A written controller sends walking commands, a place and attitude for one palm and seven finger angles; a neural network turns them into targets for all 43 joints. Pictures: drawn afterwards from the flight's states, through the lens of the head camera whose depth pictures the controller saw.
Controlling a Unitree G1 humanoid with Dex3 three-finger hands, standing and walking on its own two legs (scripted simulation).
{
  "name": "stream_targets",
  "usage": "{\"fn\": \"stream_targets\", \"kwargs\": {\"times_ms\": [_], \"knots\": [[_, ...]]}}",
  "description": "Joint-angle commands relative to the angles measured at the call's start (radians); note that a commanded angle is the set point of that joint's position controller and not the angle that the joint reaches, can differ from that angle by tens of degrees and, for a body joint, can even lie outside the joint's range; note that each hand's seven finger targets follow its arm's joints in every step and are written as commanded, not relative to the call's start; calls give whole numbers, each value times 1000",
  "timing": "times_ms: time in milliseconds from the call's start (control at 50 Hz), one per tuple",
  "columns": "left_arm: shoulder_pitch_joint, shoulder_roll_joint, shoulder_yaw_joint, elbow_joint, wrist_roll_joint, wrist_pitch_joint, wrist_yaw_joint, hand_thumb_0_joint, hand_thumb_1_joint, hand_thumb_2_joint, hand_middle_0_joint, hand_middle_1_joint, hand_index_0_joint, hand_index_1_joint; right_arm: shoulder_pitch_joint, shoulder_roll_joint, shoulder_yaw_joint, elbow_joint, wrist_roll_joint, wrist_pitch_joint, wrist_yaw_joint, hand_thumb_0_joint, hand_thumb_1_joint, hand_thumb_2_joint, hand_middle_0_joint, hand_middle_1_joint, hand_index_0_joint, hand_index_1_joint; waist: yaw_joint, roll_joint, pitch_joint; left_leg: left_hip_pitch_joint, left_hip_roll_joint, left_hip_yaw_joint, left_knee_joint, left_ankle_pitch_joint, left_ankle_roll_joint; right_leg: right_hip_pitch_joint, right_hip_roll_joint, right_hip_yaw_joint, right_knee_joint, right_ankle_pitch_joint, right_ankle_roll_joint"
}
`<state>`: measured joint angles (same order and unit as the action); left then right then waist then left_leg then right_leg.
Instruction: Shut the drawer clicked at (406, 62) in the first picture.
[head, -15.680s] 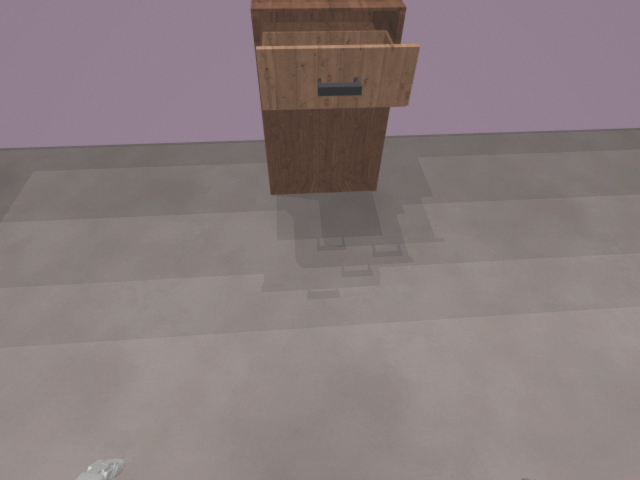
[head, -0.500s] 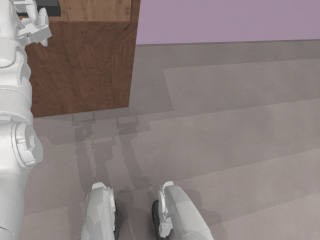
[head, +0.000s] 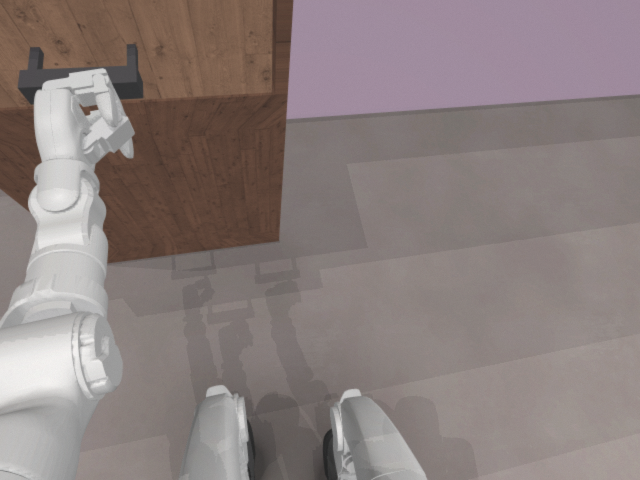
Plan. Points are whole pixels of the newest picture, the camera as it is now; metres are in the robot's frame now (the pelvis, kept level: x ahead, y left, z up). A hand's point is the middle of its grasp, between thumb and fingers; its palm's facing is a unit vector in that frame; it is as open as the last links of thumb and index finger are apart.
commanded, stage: draw the hand back to the body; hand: left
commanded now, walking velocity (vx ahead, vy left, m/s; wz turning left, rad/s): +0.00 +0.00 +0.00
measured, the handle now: (84, 69) +0.60 +0.24 +0.05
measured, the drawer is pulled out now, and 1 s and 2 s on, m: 0.00 0.00 0.00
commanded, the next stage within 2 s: step back with the hand held close in 1.34 s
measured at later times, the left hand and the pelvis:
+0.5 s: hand (30, 196) +0.37 +0.21 +0.15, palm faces +0.10 -0.99 -0.06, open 3.3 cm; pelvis +0.04 +0.00 +0.08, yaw +3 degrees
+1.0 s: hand out of the picture +0.26 +0.23 +0.25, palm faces +0.37 -0.87 -0.34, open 3.2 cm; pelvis +0.05 -0.01 +0.13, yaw +3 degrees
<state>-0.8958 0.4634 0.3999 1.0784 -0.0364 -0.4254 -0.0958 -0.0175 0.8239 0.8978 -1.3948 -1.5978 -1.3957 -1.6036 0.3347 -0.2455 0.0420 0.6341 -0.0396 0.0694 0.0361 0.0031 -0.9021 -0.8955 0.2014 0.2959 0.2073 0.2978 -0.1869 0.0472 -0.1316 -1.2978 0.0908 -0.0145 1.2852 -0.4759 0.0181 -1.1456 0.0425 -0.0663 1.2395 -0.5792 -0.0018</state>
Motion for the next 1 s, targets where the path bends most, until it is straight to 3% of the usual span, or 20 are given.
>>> {"fn": "stream_targets", "kwargs": {"times_ms": [0, 40, 100, 120, 200, 300, 340, 420, 440, 460, 480, 540, 580, 600, 640, 700, 760, 800, 860, 980], "knots": [[-186, 257, 60, -437, -57, -69, -18, 0, 900, 900, -1400, -1600, -1400, -1600, 166, -184, -87, -95, 20, 4, -5, 0, -900, -900, 200, 300, 200, 300, 82, 172, -718, 715, -51, -28, -147, 519, 8, 300, 26, 32, -182, 533, -26], [-68, 196, 17, -574, -89, -33, -35, 0, 900, 900, -1400, -1600, -1400, -1600, 148, -172, -93, -116, 40, 6, -1, 0, -900, -900, 200, 300, 200, 300, 93, 155, -714, 766, -55, -18, -184, 565, 8, 383, 29, 29, -224, 616, -21], [79, 129, -23, -639, -137, 38, -43, 0, 900, 900, -1400, -1600, -1400, -1600, 122, -169, -91, -132, 65, 2, -16, 0, -900, -900, 200, 300, 200, 300, 80, 44, -574, 723, -62, 0, -243, 500, 20, 463, 29, 30, -292, 636, -10], [101, 132, -14, -661, -150, 51, -39, 0, 900, 900, -1400, -1600, -1400, -1600, 114, -169, -92, -134, 70, 0, -23, 0, -900, -900, 200, 300, 200, 300, 83, 19, -539, 705, -64, 6, -265, 471, 21, 487, 27, 32, -314, 631, -4], [173, 70, -64, -763, -177, 43, -33, 0, 900, 900, -1400, -1600, -1400, -1600, 78, -161, -90, -129, 77, -29, -43, 0, -900, -900, 200, 300, 200, 300, 75, 49, -430, 779, -69, 13, -318, 463, 22, 505, 25, 31, -369, 622, -5], [343, -9, -146, -829, -193, 40, -74, 0, 900, 900, -1400, -1600, -1400, -1600, 25, -155, -88, -150, 86, -57, -43, 0, -900, -900, 200, 300, 200, 300, 94, 101, -344, 895, -67, -1, -390, 507, 15, 520, 22, 12, -417, 593, -15], [414, -6, -135, -848, -208, 65, -86, 0, 900, 900, -1400, -1600, -1400, -1600, -3, -155, -85, -167, 88, -63, -47, 0, -900, -900, 200, 300, 200, 300, 107, 52, -317, 901, -68, -3, -421, 485, 16, 551, 19, 6, -442, 584, -11], [532, 26, -95, -977, -235, 100, -94, 0, 900, 900, -1400, -1600, -1400, -1600, -66, -148, -76, -217, 93, -81, -56, 0, -900, -900, 200, 300, 200, 300, 145, 49, -303, 922, -75, 5, -468, 496, 19, 645, 10, 9, -470, 624, -13], [562, 4, -109, -1001, -241, 110, -96, 0, 900, 900, -1400, -1600, -1400, -1600, -80, -143, -72, -230, 93, -86, -58, 0, -900, -900, 200, 300, 200, 300, 145, 25, -288, 922, -76, 7, -482, 483, 20, 660, 9, 8, -480, 622, -10], [601, 114, -122, -1058, -101, 157, 10, 0, 900, 900, -1400, -1600, -1400, -1600, -166, -131, -76, -246, 90, -60, -78, 0, -900, -900, 200, 300, 200, 300, 200, 11, -295, 984, -88, 29, -536, 447, 17, 685, -12, 61, -562, 586, -23], [624, 38, -169, -1106, -91, 192, 64, 0, 900, 900, -1400, -1600, -1400, -1600, -175, -116, -69, -264, 88, -54, -92, 0, -900, -900, 200, 300, 200, 300, 167, 33, -235, 1003, -85, 35, -571, 415, 17, 691, -20, 57, -595, 564, -19], [682, 41, -174, -1152, -59, 262, 150, 0, 900, 900, -1400, -1600, -1400, -1600, -207, -121, -55, -256, 84, -45, -120, 0, -900, -900, 200, 300, 200, 300, 171, -13, -150, 1034, -79, 29, -649, 355, 20, 744, -19, 48, -664, 500, -18], [701, 47, -167, -1191, -52, 287, 179, 0, 900, 900, -1400, -1600, -1400, -1600, -228, -118, -49, -253, 82, -46, -133, 0, -900, -900, 200, 300, 200, 300, 175, -36, -131, 1074, -78, 31, -689, 355, 24, 793, -25, 50, -705, 505, -15], [704, 62, -160, -1228, -49, 292, 187, 0, 900, 900, -1400, -1600, -1400, -1600, -241, -120, -47, -248, 77, -53, -139, 0, -900, -900, 200, 300, 200, 300, 181, -20, -135, 1105, -81, 31, -708, 365, 25, 814, -22, 53, -728, 508, -16], [756, 23, -188, -1282, -41, 307, 199, 0, 900, 900, -1400, -1600, -1400, -1600, -251, -109, -36, -243, 76, -66, -140, 0, -900, -900, 200, 300, 200, 300, 189, 26, -124, 1163, -79, 27, -743, 410, 21, 857, -27, 45, -750, 536, -21], [873, 17, -178, -1322, -44, 328, 203, 0, 900, 900, -1400, -1600, -1400, -1600, -270, -110, -35, -233, 68, -82, -138, 0, -900, -900, 200, 300, 200, 300, 202, -29, -71, 1201, -77, 33, -789, 432, 23, 897, -24, 43, -810, 556, -16], [933, 4, -170, -1373, -44, 339, 203, 0, 900, 900, -1400, -1600, -1400, -1600, -284, -103, -31, -224, 64, -89, -135, 0, -900, -900, 200, 300, 200, 300, 207, -20, -14, 1225, -77, 41, -831, 424, 22, 929, -30, 41, -849, 550, -14], [983, 34, -129, -1402, -45, 339, 201, 0, 900, 900, -1400, -1600, -1400, -1600, -289, -108, -34, -215, 57, -97, -133, 0, -900, -900, 200, 300, 200, 300, 216, -39, 3, 1241, -82, 41, -848, 435, 22, 944, -24, 44, -885, 558, -14], [1052, 26, -116, -1525, -45, 324, 203, 0, 900, 900, -1400, -1600, -1400, -1600, -294, -93, -31, -219, 54, -117, -127, 0, -900, -900, 200, 300, 200, 300, 225, 37, -18, 1285, -79, 41, -867, 478, 17, 992, -32, 41, -887, 582, -19], [1229, 35, -61, -1663, -51, 306, 203, 0, 900, 900, -1400, -1600, -1400, -1600, -294, -89, -41, -215, 46, -150, -114, 0, -900, -900, 200, 300, 200, 300, 234, -3, 24, 1297, -78, 47, -878, 501, 19, 1009, -32, 39, -917, 607, -13]]}}
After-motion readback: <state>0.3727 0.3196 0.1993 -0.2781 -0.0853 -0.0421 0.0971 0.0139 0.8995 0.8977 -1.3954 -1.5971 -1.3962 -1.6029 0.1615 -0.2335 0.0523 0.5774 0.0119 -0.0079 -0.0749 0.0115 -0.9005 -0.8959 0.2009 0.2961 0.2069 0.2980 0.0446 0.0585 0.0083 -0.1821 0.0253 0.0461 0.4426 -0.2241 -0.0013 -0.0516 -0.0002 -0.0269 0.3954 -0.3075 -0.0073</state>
